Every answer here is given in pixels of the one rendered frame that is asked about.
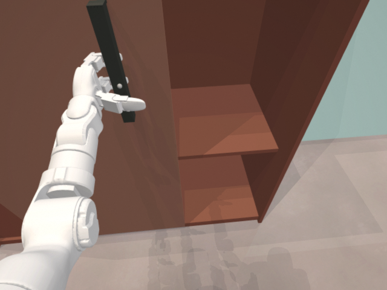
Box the left robot hand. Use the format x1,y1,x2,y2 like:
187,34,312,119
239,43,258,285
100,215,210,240
73,52,146,114

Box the handle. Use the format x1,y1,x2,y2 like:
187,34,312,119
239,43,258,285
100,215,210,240
86,0,135,123

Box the robot left forearm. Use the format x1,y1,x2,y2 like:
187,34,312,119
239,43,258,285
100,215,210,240
21,95,103,247

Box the wardrobe door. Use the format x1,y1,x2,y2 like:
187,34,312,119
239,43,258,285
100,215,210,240
0,204,23,238
0,0,185,235

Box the left robot upper arm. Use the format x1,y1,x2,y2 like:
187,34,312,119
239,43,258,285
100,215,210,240
0,196,99,290

